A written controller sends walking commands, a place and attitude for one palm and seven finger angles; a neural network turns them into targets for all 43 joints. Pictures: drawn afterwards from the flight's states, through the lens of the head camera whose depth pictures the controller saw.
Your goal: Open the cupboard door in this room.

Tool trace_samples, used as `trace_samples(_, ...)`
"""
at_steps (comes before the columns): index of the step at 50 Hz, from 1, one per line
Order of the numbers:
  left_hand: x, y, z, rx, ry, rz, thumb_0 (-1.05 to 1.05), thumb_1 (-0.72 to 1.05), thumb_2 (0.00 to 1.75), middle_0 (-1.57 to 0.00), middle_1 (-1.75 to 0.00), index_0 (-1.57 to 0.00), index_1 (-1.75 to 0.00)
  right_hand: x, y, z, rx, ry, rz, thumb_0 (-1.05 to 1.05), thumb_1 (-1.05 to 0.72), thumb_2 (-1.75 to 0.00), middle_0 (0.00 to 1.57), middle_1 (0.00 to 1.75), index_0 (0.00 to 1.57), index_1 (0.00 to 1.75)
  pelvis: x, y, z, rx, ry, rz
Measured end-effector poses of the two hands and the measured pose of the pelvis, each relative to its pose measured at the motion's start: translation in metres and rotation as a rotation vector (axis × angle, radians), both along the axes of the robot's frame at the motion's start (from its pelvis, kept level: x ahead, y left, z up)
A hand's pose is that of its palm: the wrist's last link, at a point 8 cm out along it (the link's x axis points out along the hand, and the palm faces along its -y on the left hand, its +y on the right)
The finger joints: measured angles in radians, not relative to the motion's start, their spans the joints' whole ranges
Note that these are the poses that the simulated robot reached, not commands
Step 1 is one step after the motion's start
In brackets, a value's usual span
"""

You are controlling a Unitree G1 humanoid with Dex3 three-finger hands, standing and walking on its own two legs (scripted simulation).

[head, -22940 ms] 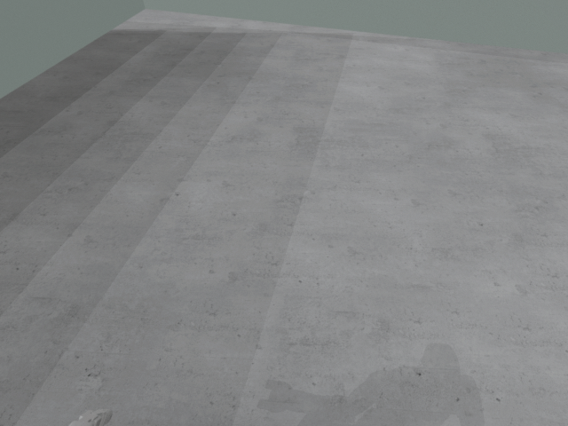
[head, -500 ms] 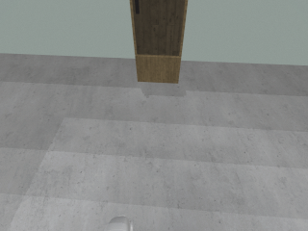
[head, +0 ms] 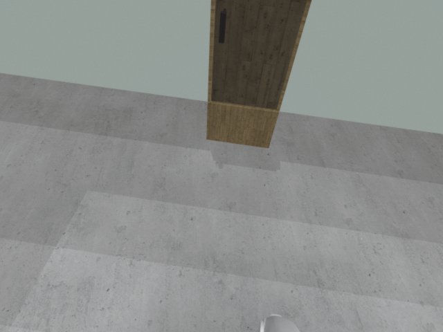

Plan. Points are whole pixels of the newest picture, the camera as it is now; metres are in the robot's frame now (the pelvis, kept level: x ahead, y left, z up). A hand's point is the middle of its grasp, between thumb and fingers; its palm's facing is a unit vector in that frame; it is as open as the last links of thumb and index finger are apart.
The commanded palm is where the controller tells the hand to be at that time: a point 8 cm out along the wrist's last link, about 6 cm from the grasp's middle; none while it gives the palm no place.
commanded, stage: stand and wait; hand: left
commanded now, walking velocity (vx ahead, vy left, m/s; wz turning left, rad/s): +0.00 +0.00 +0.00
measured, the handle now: (223, 25) +1.29 +0.08 -0.02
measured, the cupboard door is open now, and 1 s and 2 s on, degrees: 0 0 0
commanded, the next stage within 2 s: look at it before walking up in 1.02 s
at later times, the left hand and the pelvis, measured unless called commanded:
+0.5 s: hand (150, 328) +0.16 +0.15 -0.18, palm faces +0.08 -0.98 -0.19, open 7.3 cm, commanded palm none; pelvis +0.11 -0.03 -0.01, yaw +1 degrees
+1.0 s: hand out of the picture +0.10 +0.15 -0.18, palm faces +0.05 -0.99 -0.15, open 7.4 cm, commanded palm none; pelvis +0.14 +0.00 +0.00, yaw +0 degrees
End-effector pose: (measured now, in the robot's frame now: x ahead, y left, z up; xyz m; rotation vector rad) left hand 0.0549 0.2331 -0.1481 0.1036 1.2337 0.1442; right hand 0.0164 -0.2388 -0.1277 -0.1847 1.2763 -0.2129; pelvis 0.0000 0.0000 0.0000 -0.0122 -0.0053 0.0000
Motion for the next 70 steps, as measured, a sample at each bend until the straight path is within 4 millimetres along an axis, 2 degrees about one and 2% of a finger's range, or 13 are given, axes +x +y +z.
trace_samples(6, 0.092, -0.016, 0.007, 0.029, -0.091, -0.06, 0.0, 0.91, 0.9, -0.19, -0.29, -0.19, -0.3, -0.012, 0.005, -0.016, 0.063, 0.154, -0.058, -0.01, -0.92, -0.9, 0.2, 0.3, 0.2, 0.3, 0.044, -0.014, -0.006, 0.018, -0.008, 0.004)
trace_samples(9, 0.123, -0.031, 0.004, 0.044, -0.108, -0.089, 0.0, 0.91, 0.9, -0.19, -0.29, -0.19, -0.3, -0.011, 0.005, -0.032, 0.104, 0.214, -0.086, 0.0, -0.91, -0.9, 0.2, 0.3, 0.2, 0.3, 0.069, -0.026, -0.015, 0.03, -0.017, 0.002)
trace_samples(11, 0.134, -0.041, 0.0, 0.055, -0.113, -0.094, 0.0, 0.91, 0.9, -0.19, -0.29, -0.19, -0.3, -0.004, 0.003, -0.043, 0.129, 0.243, -0.095, 0.0, -0.91, -0.9, 0.2, 0.3, 0.2, 0.3, 0.081, -0.033, -0.022, 0.024, -0.02, 0.0)
trace_samples(16, 0.123, -0.056, 0.001, 0.044, -0.054, -0.051, 0.0, 0.91, 0.9, -0.2, -0.29, -0.2, -0.3, 0.034, -0.004, -0.045, 0.141, 0.22, -0.073, 0.0, -0.91, -0.9, 0.2, 0.3, 0.2, 0.3, 0.094, -0.039, -0.017, 0.012, -0.028, 0.02)
trace_samples(21, 0.11, -0.043, 0.004, 0.06, -0.016, 0.001, -0.02, 0.94, 0.9, -0.2, -0.29, -0.2, -0.3, 0.079, -0.007, -0.038, 0.125, 0.141, -0.011, 0.0, -0.91, -0.9, 0.2, 0.3, 0.2, 0.3, 0.101, -0.038, -0.012, 0.005, -0.02, 0.027)
trace_samples(24, 0.099, -0.036, -0.002, 0.045, 0.016, 0.024, -0.01, 0.93, 0.9, -0.2, -0.29, -0.2, -0.3, 0.095, -0.01, -0.035, 0.087, 0.109, 0.015, 0.01, -0.92, -0.9, 0.2, 0.3, 0.2, 0.3, 0.105, -0.031, -0.013, -0.009, -0.022, 0.025)
trace_samples(27, 0.086, -0.029, -0.01, 0.025, 0.059, 0.045, 0.0, 0.93, 0.9, -0.2, -0.29, -0.2, -0.3, 0.104, -0.009, -0.029, 0.058, 0.082, 0.019, 0.01, -0.93, -0.9, 0.2, 0.3, 0.2, 0.3, 0.109, -0.024, -0.013, -0.009, -0.03, 0.017)
trace_samples(32, 0.062, -0.025, -0.01, 0.004, 0.136, 0.06, 0.0, 0.92, 0.9, -0.2, -0.29, -0.2, -0.3, 0.113, 0.001, -0.018, 0.051, 0.081, 0.03, 0.01, -0.92, -0.9, 0.19, 0.3, 0.2, 0.3, 0.12, -0.017, -0.006, 0.007, -0.024, 0.015)
trace_samples(38, 0.034, -0.028, -0.006, -0.011, 0.235, 0.065, 0.0, 0.91, 0.9, -0.19, -0.29, -0.2, -0.3, 0.119, 0.009, -0.018, 0.056, 0.096, 0.03, 0.01, -0.93, -0.9, 0.2, 0.3, 0.2, 0.3, 0.13, -0.009, -0.003, 0.012, -0.019, 0.008)
trace_samples(42, 0.026, -0.031, -0.005, -0.018, 0.285, 0.059, 0.01, 0.91, 0.9, -0.19, -0.29, -0.2, -0.3, 0.119, 0.014, -0.019, 0.064, 0.111, 0.02, 0.01, -0.93, -0.9, 0.2, 0.3, 0.2, 0.3, 0.135, -0.006, -0.003, 0.013, -0.015, 0.001)
trace_samples(48, 0.034, -0.034, -0.004, -0.022, 0.292, 0.049, 0.01, 0.9, 0.9, -0.2, -0.29, -0.2, -0.3, 0.115, 0.023, -0.022, 0.083, 0.138, 0.003, 0.01, -0.92, -0.9, 0.2, 0.3, 0.2, 0.3, 0.143, -0.004, -0.003, 0.013, -0.013, -0.005)
trace_samples(58, 0.077, -0.032, -0.006, -0.003, 0.216, 0.013, 0.01, 0.91, 0.9, -0.2, -0.29, -0.2, -0.3, 0.11, 0.035, -0.025, 0.116, 0.16, -0.029, 0.0, -0.91, -0.9, 0.2, 0.3, 0.2, 0.3, 0.153, -0.004, -0.004, 0.013, -0.01, -0.012)
trace_samples(70, 0.097, -0.024, -0.004, 0.028, 0.181, 0.009, 0.01, 0.92, 0.9, -0.2, -0.29, -0.2, -0.3, 0.113, 0.032, -0.027, 0.12, 0.165, -0.038, 0.0, -0.91, -0.9, 0.2, 0.3, 0.2, 0.3, 0.16, -0.008, -0.005, 0.013, -0.01, -0.011)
